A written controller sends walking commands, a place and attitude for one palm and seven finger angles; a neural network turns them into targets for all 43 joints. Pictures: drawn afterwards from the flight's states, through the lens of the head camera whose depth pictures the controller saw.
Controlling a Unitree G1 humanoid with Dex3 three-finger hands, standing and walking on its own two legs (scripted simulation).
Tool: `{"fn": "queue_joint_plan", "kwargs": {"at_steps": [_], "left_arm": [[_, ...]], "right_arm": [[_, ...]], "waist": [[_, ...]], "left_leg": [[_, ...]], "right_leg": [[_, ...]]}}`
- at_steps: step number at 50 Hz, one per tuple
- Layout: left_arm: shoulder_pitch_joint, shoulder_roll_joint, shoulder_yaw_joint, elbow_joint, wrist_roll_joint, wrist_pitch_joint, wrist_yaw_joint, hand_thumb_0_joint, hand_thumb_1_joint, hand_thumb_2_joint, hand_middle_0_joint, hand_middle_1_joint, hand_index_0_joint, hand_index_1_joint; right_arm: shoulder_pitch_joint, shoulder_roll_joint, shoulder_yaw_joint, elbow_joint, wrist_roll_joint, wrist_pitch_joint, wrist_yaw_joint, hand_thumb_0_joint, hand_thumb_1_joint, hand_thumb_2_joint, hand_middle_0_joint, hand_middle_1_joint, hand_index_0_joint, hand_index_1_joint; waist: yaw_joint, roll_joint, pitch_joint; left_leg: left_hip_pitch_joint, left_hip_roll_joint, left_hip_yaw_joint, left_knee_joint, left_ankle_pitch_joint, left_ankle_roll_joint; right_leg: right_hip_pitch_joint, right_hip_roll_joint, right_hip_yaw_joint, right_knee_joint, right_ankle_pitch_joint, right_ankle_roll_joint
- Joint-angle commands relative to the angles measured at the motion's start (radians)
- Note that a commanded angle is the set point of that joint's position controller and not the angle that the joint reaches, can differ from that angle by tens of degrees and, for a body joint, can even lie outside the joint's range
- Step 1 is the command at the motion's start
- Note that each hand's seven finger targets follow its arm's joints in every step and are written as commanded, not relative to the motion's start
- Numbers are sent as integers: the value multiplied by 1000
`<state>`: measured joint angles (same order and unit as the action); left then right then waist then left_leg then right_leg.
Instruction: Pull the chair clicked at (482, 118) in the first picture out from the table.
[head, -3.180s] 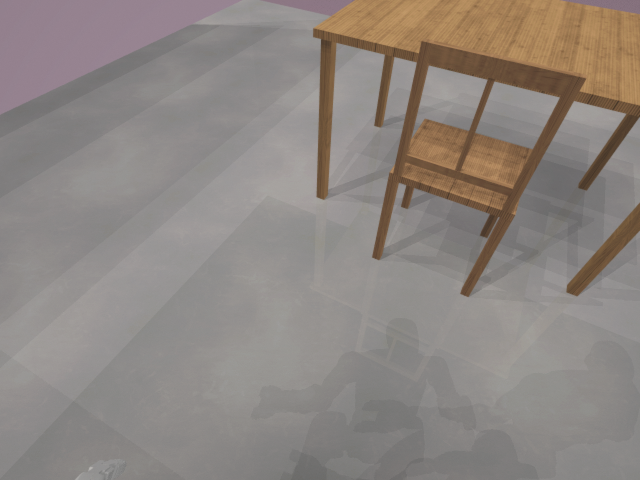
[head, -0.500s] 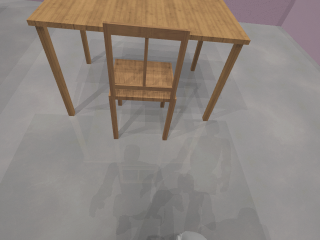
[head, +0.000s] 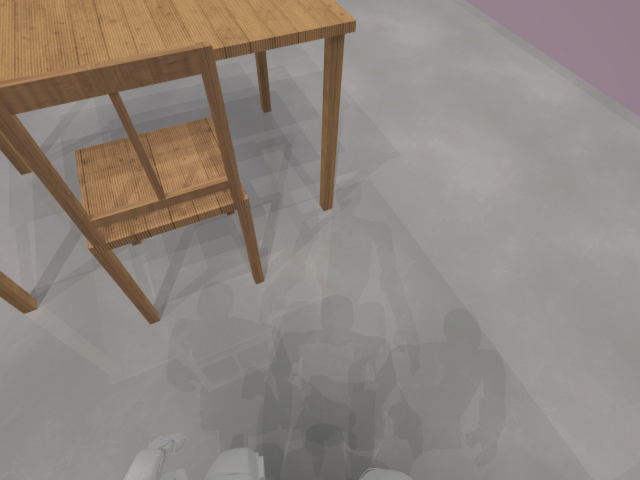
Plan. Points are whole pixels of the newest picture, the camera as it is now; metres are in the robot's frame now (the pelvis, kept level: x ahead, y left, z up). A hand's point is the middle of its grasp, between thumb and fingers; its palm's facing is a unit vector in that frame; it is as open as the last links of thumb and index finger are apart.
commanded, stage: walk to a spot facing it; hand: left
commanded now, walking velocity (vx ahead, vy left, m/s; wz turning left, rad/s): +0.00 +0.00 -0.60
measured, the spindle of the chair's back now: (140, 151) +0.72 +0.37 -0.09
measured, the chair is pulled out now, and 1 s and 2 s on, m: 0.00 0.00 0.00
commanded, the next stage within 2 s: turn to face it in 1.78 s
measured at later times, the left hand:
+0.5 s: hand (155, 456) +0.17 +0.23 -0.16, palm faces -0.26 -0.95 -0.20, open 7.3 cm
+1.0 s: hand (221, 398) +0.25 +0.15 -0.15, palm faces -0.53 -0.82 -0.23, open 7.3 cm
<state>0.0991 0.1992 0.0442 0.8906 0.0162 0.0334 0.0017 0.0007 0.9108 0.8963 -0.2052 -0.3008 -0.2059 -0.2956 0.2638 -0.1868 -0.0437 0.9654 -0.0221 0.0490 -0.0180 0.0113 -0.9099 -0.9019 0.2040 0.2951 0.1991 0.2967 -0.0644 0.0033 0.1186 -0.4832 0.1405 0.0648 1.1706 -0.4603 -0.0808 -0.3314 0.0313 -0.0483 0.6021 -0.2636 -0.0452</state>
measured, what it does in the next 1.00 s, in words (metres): steps on the spot, turning right: left foot, then right foot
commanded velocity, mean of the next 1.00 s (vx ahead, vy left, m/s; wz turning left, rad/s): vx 0.00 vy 0.00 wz -0.60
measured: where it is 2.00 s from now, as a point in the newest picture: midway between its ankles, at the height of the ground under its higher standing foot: outside the picture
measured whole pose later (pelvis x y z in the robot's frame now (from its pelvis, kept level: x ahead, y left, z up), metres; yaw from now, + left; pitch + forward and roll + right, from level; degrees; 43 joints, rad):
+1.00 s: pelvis +0.05 +0.04 +0.01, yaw -35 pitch +0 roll +0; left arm 0.18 0.23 0.06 0.89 0.02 0.05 -0.01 0.00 0.91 0.90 -0.21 -0.30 -0.21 -0.30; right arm 0.16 -0.22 -0.05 0.89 -0.02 0.04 -0.01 0.01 -0.91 -0.90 0.20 0.29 0.20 0.30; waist 0.01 -0.02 0.06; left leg -0.38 0.05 0.04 0.77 -0.40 -0.08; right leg -0.30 0.06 0.08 0.54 -0.24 -0.02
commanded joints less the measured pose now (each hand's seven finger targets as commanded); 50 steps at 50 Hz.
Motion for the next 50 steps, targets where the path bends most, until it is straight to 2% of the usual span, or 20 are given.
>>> {"fn": "queue_joint_plan", "kwargs": {"at_steps": [1, 4, 7, 8, 9, 10, 11, 13, 16, 20, 26, 29, 30, 31, 32, 34, 35, 37, 45, 50], "left_arm": [[-13, 202, 64, -74, 12, -14, 12, 0, 900, 900, -200, -300, -200, -300], [33, 208, 75, -76, 10, -8, 3, 0, 900, 900, -200, -300, -200, -300], [27, 198, 78, -81, 1, 2, 1, 0, 900, 900, -200, -300, -200, -300], [33, 156, 71, -98, -7, 6, -2, 0, 900, 900, -200, -300, -200, -300], [62, 90, 62, -119, -13, 7, -14, 0, 900, 900, -200, -300, -200, -300], [66, 113, 64, -112, 5, 7, -16, 0, 900, 900, -200, -300, -200, -300], [71, 130, 70, -100, 11, 9, -17, 0, 900, 900, -200, -300, -200, -300], [85, 124, 78, -78, 10, 4, -33, 0, 900, 900, -200, -300, -200, -300], [101, 98, 67, -57, 3, 11, -35, 0, 900, 900, -200, -300, -200, -300], [48, 82, 57, -73, 0, 19, -37, 0, 900, 900, -200, -300, -200, -300], [17, 81, 49, -79, 4, 6, -34, 0, 900, 900, -200, -300, -200, -300], [133, 119, 60, -52, 6, -14, -26, 0, 900, 900, -200, -300, -200, -300], [214, 227, 76, -32, 14, -30, -13, 0, 900, 900, -200, -300, -200, -300], [266, 321, 96, -20, 5, -35, 1, 0, 900, 900, -200, -300, -200, -300], [279, 313, 99, -18, -8, -24, 14, 0, 900, 900, -200, -300, -200, -300], [144, 243, 83, -48, -4, -14, 18, 0, 900, 900, -200, -300, -200, -300], [83, 216, 72, -65, -3, -13, 17, 0, 900, 900, -200, -300, -200, -300], [60, 202, 65, -76, -2, -20, 16, 0, 900, 900, -200, -300, -200, -300], [100, 233, 73, -65, 4, -14, 8, 0, 900, 900, -200, -300, -200, -300], [49, 231, 75, -81, -2, 1, 7, 0, 900, 900, -200, -300, -200, -300]], "right_arm": [[75, -81, -22, -75, 2, -20, -5, 0, -900, -900, 200, 300, 200, 300], [25, -85, -20, -106, 8, -38, -8, 0, -900, -900, 200, 300, 200, 300], [70, -97, -25, -104, 13, -54, -18, 0, -900, -900, 200, 300, 200, 300], [98, -151, -33, -102, 10, -64, -23, 0, -900, -900, 200, 300, 200, 300], [86, -255, -53, -122, -3, -67, -20, 0, -900, -900, 200, 300, 200, 300], [56, -271, -53, -131, -4, -62, -18, 0, -900, -900, 200, 300, 200, 300], [7, -243, -45, -142, -4, -66, -21, 0, -900, -900, 200, 300, 200, 300], [-67, -190, -31, -160, -7, -72, -23, 0, -900, -900, 200, 300, 200, 300], [-35, -161, -29, -144, 0, -73, -24, 0, -900, -900, 200, 300, 200, 300], [19, -188, -49, -115, -1, -63, -16, 0, -900, -900, 200, 300, 200, 300], [18, -217, -71, -97, -7, -50, 0, 0, -900, -900, 200, 300, 200, 300], [-13, -218, -74, -105, 1, -48, 7, 0, -900, -900, 200, 300, 200, 300], [7, -172, -61, -125, 10, -43, 14, 0, -900, -900, 200, 300, 200, 300], [-42, -104, -37, -179, 8, -40, 15, 0, -900, -900, 200, 300, 200, 300], [-90, -124, -35, -184, 14, -26, -3, 0, -900, -900, 200, 300, 200, 300], [-132, -133, -39, -170, 7, -18, -5, 0, -900, -900, 200, 300, 200, 300], [-99, -135, -40, -148, 1, -15, -1, 0, -900, -900, 200, 300, 200, 300], [-57, -130, -37, -121, -2, -13, 1, 0, -900, -900, 200, 300, 200, 300], [-104, -124, -29, -153, 7, -25, -2, 0, -900, -900, 200, 300, 200, 300], [-14, -124, -27, -143, 17, -40, -15, 0, -900, -900, 200, 300, 200, 300]], "waist": [[17, -130, -129], [50, -179, -156], [18, -147, -196], [3, -21, -218], [15, 281, -195], [15, 287, -175], [34, 247, -153], [68, 135, -107], [57, 167, -143], [28, 165, -147], [12, 224, -135], [89, 144, -196], [129, -125, -255], [147, -319, -268], [166, -263, -270], [119, -198, -148], [79, -155, -135], [63, -132, -155], [89, -147, -167], [45, -158, -179]], "left_leg": [[88, -31, 6, -190, 63, 0], [118, -79, 22, -358, 51, 10], [290, -99, 37, -643, 188, 17], [403, 5, -72, -784, 220, 54], [462, 279, -361, -889, 337, 157], [361, 386, -424, -922, 294, 229], [306, 366, -399, -915, 297, 244], [312, 239, -186, -870, 445, 206], [418, 185, -4, -806, 740, 183], [485, 217, 34, -786, 777, 212], [439, 245, 105, -732, 738, 190], [347, 215, 182, -515, 661, 103], [121, 136, 219, -278, 384, 38], [-116, -8, 138, -44, -170, -4], [-116, -3, -15, 12, -191, 13], [-140, 7, -61, 47, -61, 10], [-108, 7, -52, 22, 12, 2], [-49, -10, -32, -39, 61, -7], [10, -74, -24, -295, 44, -5], [242, -113, -8, -622, 155, 19]], "right_leg": [[-58, -213, 243, -256, 207, -130], [3, -197, 312, -208, 266, -130], [-14, -160, 322, -100, 304, -68], [-103, -90, 271, 7, 193, -15], [-291, 42, 122, 249, -199, 56], [-289, 1, 98, 466, -342, 75], [-293, -21, 124, 562, -316, 81], [-294, -47, 90, 652, -185, 93], [-280, -64, 48, 613, -140, 116], [-235, -84, -5, 407, -187, 119], [-96, -58, -70, 169, -175, 85], [148, -54, -70, -115, 70, 47], [372, -233, 182, -203, 311, -25], [426, -450, 465, -205, 749, -142], [356, -431, 418, -208, 693, -183], [218, -342, 371, -249, 412, -167], [178, -295, 300, -254, 371, -140], [145, -257, 261, -248, 393, -123], [162, -236, 368, -232, 370, -147], [56, -189, 409, -154, 381, -86]]}}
